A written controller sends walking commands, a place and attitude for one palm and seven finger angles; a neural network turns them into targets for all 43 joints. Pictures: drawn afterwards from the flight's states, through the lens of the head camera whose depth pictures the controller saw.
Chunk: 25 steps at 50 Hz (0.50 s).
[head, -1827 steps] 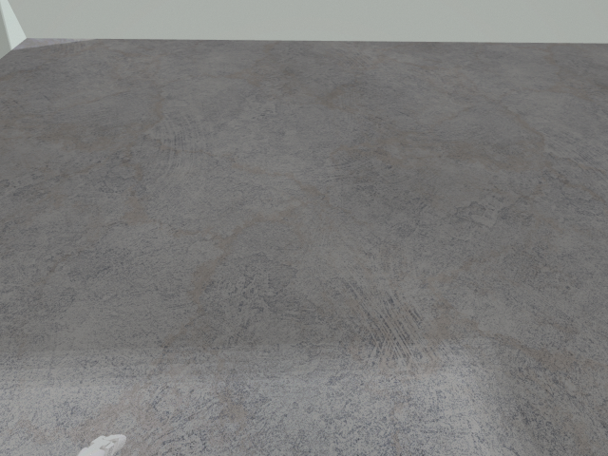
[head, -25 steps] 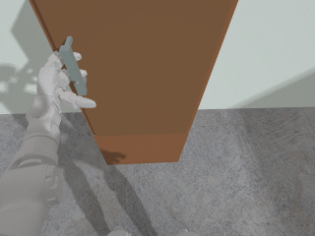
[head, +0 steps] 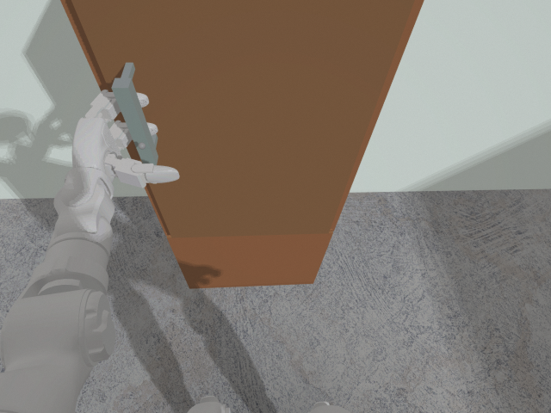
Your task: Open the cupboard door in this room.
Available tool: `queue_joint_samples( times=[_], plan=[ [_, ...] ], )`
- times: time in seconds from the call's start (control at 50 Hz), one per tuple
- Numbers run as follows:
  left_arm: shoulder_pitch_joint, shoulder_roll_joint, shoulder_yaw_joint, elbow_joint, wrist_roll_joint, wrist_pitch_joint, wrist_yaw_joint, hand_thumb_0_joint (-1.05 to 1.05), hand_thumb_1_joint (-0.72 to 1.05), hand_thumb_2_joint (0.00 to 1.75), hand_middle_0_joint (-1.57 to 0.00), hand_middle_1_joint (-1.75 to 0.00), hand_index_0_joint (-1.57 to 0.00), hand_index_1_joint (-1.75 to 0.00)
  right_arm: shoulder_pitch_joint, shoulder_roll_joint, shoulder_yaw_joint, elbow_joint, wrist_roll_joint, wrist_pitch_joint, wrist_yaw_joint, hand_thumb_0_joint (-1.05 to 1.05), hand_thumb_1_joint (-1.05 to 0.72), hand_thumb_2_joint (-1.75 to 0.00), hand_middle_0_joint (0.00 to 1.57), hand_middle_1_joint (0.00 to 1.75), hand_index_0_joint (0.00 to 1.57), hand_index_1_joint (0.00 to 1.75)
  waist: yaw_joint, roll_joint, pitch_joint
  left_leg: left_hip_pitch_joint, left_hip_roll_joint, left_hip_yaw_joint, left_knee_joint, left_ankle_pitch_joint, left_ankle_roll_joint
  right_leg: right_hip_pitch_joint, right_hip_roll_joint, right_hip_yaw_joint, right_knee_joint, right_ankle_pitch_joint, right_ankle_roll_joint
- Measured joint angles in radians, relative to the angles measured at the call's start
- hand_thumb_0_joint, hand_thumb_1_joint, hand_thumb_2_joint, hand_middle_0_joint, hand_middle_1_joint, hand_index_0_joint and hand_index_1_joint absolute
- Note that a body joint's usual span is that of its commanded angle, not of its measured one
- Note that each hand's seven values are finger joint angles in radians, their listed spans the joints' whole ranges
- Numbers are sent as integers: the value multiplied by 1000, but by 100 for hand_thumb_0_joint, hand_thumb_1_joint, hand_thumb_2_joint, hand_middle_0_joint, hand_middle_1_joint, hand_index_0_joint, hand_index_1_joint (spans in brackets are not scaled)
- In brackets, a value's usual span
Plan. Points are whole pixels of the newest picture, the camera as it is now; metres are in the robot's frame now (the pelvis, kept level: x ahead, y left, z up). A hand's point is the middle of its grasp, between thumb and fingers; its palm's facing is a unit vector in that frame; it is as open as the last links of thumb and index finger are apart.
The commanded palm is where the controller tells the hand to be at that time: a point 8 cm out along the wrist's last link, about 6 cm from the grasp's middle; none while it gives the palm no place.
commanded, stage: close the thumb around the handle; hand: left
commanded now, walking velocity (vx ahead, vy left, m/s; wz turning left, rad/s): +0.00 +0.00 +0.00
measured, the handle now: (140, 117) +0.53 +0.19 +0.11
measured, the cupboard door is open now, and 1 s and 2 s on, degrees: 0 7 38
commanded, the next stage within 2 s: pull the door open along its arc in 0.52 s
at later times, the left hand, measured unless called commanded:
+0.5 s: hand (150, 143) +0.48 +0.16 +0.11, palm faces -0.02 -1.00 +0.00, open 5.6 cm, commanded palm +0.45 +0.22 +0.11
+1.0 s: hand (152, 170) +0.43 +0.15 +0.11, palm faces -0.02 -1.00 +0.01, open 5.8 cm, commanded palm +0.37 +0.21 +0.11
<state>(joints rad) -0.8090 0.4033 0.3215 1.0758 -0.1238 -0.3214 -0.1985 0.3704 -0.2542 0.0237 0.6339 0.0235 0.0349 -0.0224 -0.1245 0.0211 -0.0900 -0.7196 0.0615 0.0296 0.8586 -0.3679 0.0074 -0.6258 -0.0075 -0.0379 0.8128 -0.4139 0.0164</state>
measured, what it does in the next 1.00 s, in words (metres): stands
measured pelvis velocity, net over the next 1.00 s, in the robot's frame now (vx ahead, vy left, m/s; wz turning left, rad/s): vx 0.02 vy -0.01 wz -0.02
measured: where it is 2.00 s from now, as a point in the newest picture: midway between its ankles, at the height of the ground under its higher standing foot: outside the picture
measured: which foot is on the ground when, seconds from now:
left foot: down 0.00-1.00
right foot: down 0.00-1.00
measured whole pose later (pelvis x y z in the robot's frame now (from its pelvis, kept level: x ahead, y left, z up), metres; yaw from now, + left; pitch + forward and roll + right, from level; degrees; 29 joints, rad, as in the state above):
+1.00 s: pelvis +0.02 -0.01 +0.01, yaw -1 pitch +11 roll -1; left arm -0.46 0.29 0.26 0.70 -0.20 -0.27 -0.19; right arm 0.38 -0.26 0.00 0.58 0.04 0.05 -0.01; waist -0.08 0.04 -0.13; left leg -0.60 0.07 0.06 0.80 -0.37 0.00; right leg -0.53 0.00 -0.01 0.76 -0.42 0.01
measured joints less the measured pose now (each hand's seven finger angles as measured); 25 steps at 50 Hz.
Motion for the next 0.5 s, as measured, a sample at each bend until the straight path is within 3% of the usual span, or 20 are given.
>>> queue_joint_samples(
  times=[0.12,0.24,0.4,0.5],
  plan=[
    [-13,0,-19,1,-10,-13,-11,-1,-10,47,-32,-125,-33,-125,8,-7,-4,15,0,-3,-2,1,-91,-89,20,30,21,30,3,4,1,-9,0,-5,4,2,-1,-6,0,-5,2,1,-1],
    [-33,9,-3,32,-3,9,-8,-1,21,60,-35,-128,-36,-128,11,-11,-3,16,-1,-3,-6,1,-91,-89,20,30,21,30,-9,2,0,-16,1,-6,3,5,-2,-15,2,-5,3,3,-3],
    [-6,5,8,5,-7,-14,-7,0,63,79,-38,-132,-39,-132,23,-12,-8,16,-2,0,-1,1,-91,-89,20,30,21,30,-7,6,-5,-9,6,0,0,1,-5,-12,6,1,2,1,-5],
    [-5,1,5,10,-4,-3,-26,-1,73,83,-39,-134,-39,-134,22,-10,-4,10,1,6,-5,1,-91,-89,20,30,21,30,-9,6,-7,-1,6,-2,-5,2,-6,-4,7,0,-2,1,-6]
  ],
)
